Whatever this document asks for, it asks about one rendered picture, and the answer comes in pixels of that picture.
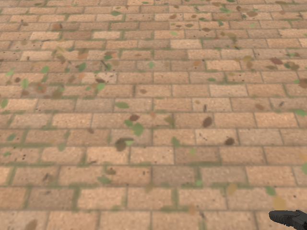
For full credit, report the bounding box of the right robot hand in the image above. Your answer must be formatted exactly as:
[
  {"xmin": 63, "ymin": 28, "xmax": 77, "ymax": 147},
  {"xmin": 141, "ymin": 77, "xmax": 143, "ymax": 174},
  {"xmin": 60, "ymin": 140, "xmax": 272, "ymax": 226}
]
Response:
[{"xmin": 269, "ymin": 210, "xmax": 307, "ymax": 230}]

